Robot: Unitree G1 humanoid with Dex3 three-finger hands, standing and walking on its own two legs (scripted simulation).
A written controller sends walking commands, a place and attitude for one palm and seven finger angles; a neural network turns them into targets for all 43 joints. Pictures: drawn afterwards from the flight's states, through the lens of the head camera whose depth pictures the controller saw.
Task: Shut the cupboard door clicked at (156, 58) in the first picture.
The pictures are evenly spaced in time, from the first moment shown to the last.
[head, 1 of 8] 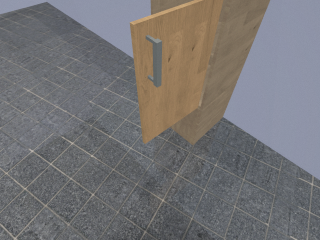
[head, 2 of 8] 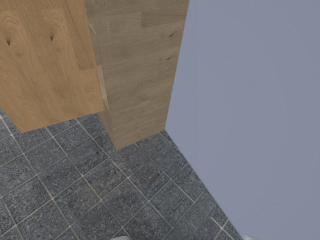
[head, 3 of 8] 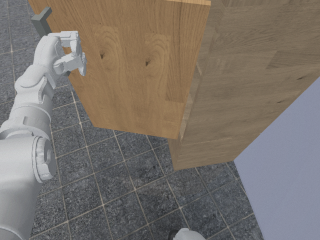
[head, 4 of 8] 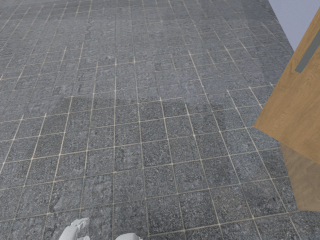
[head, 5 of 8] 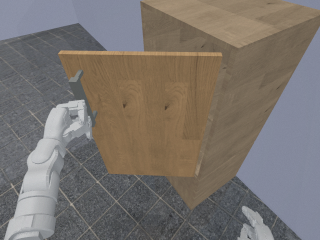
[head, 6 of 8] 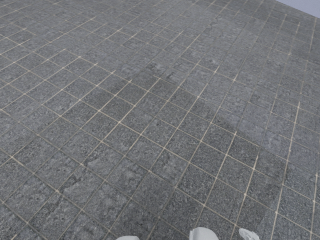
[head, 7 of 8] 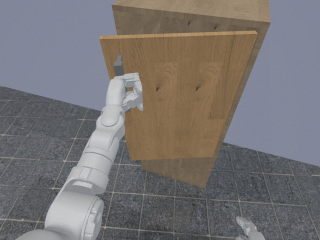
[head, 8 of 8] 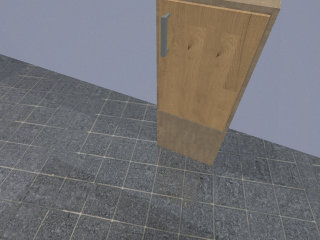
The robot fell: no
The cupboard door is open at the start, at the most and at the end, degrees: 86 86 0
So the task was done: yes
